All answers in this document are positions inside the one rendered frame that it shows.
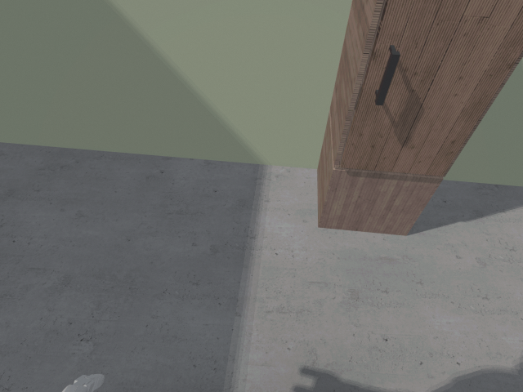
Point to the cupboard door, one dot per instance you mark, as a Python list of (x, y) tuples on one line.
[(454, 56)]

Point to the left robot hand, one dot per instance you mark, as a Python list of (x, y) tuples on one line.
[(86, 383)]

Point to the handle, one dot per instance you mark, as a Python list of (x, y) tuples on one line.
[(387, 76)]

